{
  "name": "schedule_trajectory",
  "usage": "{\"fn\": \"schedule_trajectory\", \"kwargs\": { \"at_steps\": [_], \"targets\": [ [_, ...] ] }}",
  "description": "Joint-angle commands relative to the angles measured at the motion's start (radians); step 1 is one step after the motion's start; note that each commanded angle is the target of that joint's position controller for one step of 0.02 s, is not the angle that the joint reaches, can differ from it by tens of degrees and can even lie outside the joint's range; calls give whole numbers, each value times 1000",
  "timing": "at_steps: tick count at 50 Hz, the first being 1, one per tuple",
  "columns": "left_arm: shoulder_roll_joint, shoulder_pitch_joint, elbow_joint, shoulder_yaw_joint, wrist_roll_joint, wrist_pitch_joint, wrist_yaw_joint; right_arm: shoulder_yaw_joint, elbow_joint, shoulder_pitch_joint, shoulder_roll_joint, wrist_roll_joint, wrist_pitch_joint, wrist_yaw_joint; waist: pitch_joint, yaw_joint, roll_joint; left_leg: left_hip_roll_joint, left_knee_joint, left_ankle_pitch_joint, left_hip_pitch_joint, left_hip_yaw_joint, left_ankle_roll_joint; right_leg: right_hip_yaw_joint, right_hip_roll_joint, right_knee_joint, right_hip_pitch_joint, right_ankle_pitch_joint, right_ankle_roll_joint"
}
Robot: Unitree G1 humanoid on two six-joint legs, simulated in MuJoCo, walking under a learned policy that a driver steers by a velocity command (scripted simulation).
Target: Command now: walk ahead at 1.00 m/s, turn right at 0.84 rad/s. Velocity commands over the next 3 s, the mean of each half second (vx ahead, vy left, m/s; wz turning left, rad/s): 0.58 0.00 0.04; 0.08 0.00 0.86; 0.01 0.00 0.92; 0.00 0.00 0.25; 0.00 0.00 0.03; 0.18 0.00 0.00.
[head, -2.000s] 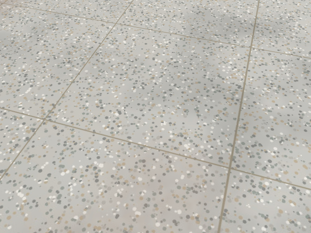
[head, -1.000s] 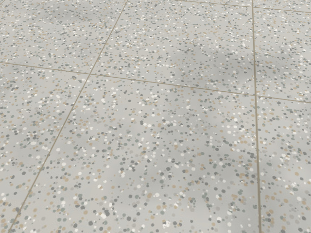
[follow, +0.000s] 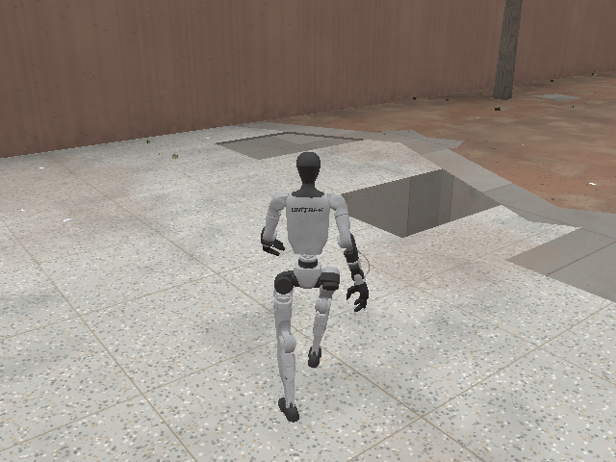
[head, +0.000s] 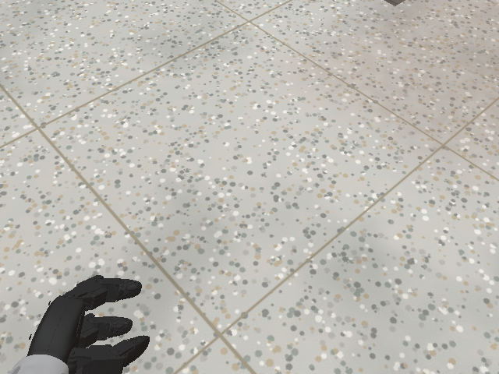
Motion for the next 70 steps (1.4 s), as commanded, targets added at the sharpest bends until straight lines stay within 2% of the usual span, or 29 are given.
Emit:
{"fn": "schedule_trajectory", "kwargs": {
  "at_steps": [1, 2, 3, 4, 6, 8, 11, 12, 18, 21, 22, 23, 24, 25, 26, 27, 29, 33, 38, 44, 46, 47, 48, 49, 53, 62, 68, 69, 70],
  "targets": [
    [150, 520, 113, 69, 5, -9, 36, -54, -124, -160, -266, -6, 16, -18, -180, 342, 156, 255, 603, 1464, -373, -86, 103, 62, 95, -89, 732, -91, -78],
    [190, 543, 152, 99, -2, -7, 62, -50, -128, -157, -216, -15, 21, -3, -172, 309, 34, 127, 962, 636, -609, -89, 104, 197, 22, -146, 915, -161, -99],
    [297, 432, 111, 113, 17, 5, 73, -20, -218, -69, -94, -5, 12, 6, -240, 128, -187, 7, 1316, -74, -965, -160, 71, 654, -240, -170, 1116, -21, -193],
    [280, 512, 91, 119, 5, 13, 83, -20, -276, -166, -151, 12, -10, 8, -375, 207, -69, 5, 1355, 32, -1074, -349, 75, 865, -293, -374, 1158, -190, -264],
    [180, 440, 129, 97, -1, -8, 102, -10, -255, -212, -152, 20, -21, 9, -71, 121, 101, 92, 1186, 138, -1075, -345, 79, 723, -285, -503, 823, -105, -183],
    [111, 361, 129, 64, -6, -49, 107, 1, -203, -139, -110, -1, 20, 14, -13, 22, 168, 127, 1066, 100, -867, -358, 59, 509, -246, -492, 553, 393, -139],
    [90, 378, 182, 51, -16, -88, 89, -1, -181, -147, -71, 7, 54, 35, 31, 4, 104, 96, 826, 168, -766, -337, 68, 250, -154, -524, 421, 696, -47],
    [45, 281, 149, 49, -37, -104, 92, -19, -203, -234, -91, 89, 17, 13, -1, 27, 68, 101, 815, 237, -832, -385, 66, 239, -153, -510, 456, 651, -15],
    [107, 399, 189, 45, -28, -75, 163, -11, -268, -385, -47, 53, -37, 75, -79, 115, -35, -86, 274, 800, -668, -187, 78, 34, -55, -356, 558, 653, 155],
    [137, 259, 120, 59, -22, -50, 179, -79, -216, -63, -187, 45, -6, 86, -208, -70, -109, -134, 312, 628, -355, -218, 143, 46, -100, 36, 498, 820, 213],
    [131, 163, 96, 58, -30, -49, 168, -91, -176, 108, -216, 43, 6, 70, -203, -196, 27, -51, 196, 751, -231, -321, 207, 30, -9, 461, 379, 423, 249],
    [-33, 273, 65, 25, 8, -49, 128, -71, -189, 37, -228, 5, 5, 52, -183, -36, 402, 115, 289, 1290, -69, -644, 327, 92, 167, 887, 30, -642, 294],
    [-9, 528, 59, 12, -24, -63, 98, -69, -291, -132, -282, -51, -2, 41, -470, 79, 317, 330, 153, 1091, 41, -1107, 502, 358, 154, 1041, -19, -583, 286],
    [117, 458, 50, 30, -40, -60, 84, -81, -377, -252, -255, -30, 19, 35, -445, 53, 139, 304, 57, 629, -85, -1126, 499, 380, 100, 965, -4, -471, 236],
    [138, 341, 21, 42, -36, -47, 88, -66, -388, -317, -200, 13, 35, 31, -235, 80, -30, 232, -9, 296, -300, -1042, 450, 344, 67, 846, -57, -401, 216],
    [126, 301, 11, 43, -17, -29, 101, -54, -398, -348, -175, 37, 44, 28, -176, 105, -108, 188, -55, 135, -439, -1008, 405, 332, 35, 751, -26, -356, 212],
    [104, 300, 0, 44, -10, -1, 113, -59, -411, -385, -181, 34, 54, 21, -82, 134, -29, 77, -77, 156, -638, -894, 355, 329, 13, 541, 65, -324, 223],
    [35, 248, -2, 33, -11, -5, 141, -77, -386, -322, -205, 42, 85, -12, -193, 96, 62, 13, 35, 568, -584, -772, 311, 303, 48, 242, 137, -246, 281],
    [58, 150, 0, 49, -37, -5, 144, -92, -416, -347, -209, 57, 136, -36, -186, 47, 176, -15, 36, 204, -508, -849, 227, 341, 67, 38, 135, -151, 281],
    [98, 163, 31, 79, -45, -51, 116, -102, -446, -374, -197, 55, 147, -27, -164, 52, 237, -29, 117, 284, -461, -968, 208, 354, 65, -295, 335, -127, 234],
    [145, 191, 43, 97, -33, -45, 117, -80, -443, -328, -130, 61, 149, -19, -220, 38, 75, -133, 338, -76, -615, -853, 145, 454, -145, -434, 606, 35, 145],
    [204, 175, 25, 105, -3, -26, 122, -76, -464, -305, -123, 65, 146, -12, -208, 8, -175, -254, 545, -223, -818, -624, 94, 652, -336, -427, 678, 209, 3],
    [159, 194, 20, 106, 16, -25, 123, -101, -467, -310, -222, 52, 129, 3, -210, 25, -220, -170, 770, -167, -891, -575, 43, 742, -422, -447, 628, 190, -76],
    [108, 149, -2, 93, 3, -21, 131, -115, -438, -303, -270, 56, 129, 9, -170, 27, -145, -121, 854, -83, -906, -543, 19, 632, -368, -436, 598, 121, -54],
    [87, 131, -17, 73, -15, 10, 159, -87, -413, -288, -188, 58, 153, 8, -69, 50, -50, -51, 1019, 87, -961, -412, -18, 357, -227, -445, 519, 81, 12],
    [162, 189, 29, 109, -12, 25, 142, -60, -457, -396, -123, 52, 144, 19, -131, 112, -116, 79, 684, 131, -866, -315, -30, 163, -314, -448, 626, 161, -24],
    [174, 179, 58, 128, -59, 6, 109, -84, -438, -365, -135, 58, 174, 40, -141, 66, -119, 36, 334, 159, -631, -237, 73, 59, -365, -329, 610, 144, 66],
    [152, 196, 73, 126, -68, 6, 105, -96, -418, -316, -145, 58, 175, 35, -150, 42, -88, 4, 228, 233, -525, -233, 107, 16, -339, -240, 562, 91, 115],
    [108, 258, 95, 116, -57, 6, 98, -123, -392, -236, -211, 53, 169, 21, -158, 25, 62, 29, 119, 461, -324, -352, 163, -45, -261, -43, 391, -38, 188]
  ]
}}
Next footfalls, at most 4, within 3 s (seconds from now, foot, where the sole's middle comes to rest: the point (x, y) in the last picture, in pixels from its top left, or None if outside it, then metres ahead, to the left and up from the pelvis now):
0.04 right None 0.21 -0.02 -0.74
0.44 left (219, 320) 0.59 0.06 -0.74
0.92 right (275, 285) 0.68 -0.10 -0.74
1.40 left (210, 364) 0.48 0.09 -0.74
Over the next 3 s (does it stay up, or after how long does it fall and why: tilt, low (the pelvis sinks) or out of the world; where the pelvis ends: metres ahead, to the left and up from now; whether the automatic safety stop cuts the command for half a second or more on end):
stays up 0.59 0.05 0.04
